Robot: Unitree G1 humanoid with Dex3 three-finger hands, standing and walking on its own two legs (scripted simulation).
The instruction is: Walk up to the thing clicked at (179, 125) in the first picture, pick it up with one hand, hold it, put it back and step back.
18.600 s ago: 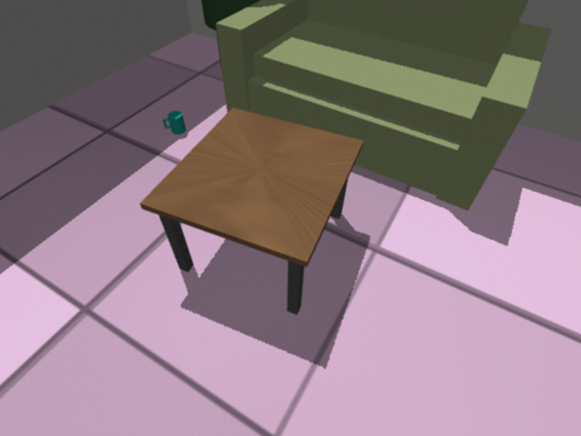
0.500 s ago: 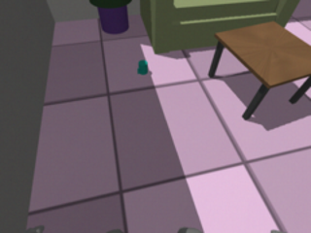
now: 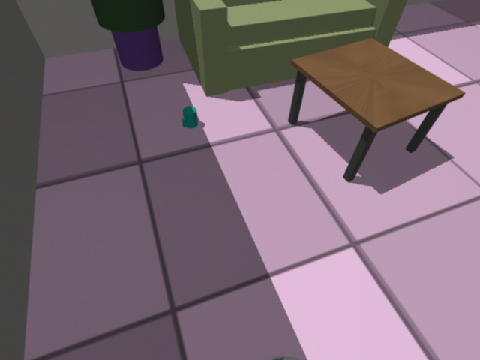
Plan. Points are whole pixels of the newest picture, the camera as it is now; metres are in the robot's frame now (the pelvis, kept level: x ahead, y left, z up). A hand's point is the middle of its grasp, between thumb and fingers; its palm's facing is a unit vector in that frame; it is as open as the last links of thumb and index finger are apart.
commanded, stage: walk up
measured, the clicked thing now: (188, 118) +1.52 +0.27 -0.69
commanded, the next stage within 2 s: stand in 0.48 s
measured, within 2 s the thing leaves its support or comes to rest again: neither
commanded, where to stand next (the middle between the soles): +0.06 +0.02 m, yaw -1 degrees
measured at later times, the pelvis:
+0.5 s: pelvis +0.01 +0.01 +0.03, yaw -3 degrees
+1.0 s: pelvis +0.03 +0.02 +0.04, yaw -1 degrees
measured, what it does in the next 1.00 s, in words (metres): stands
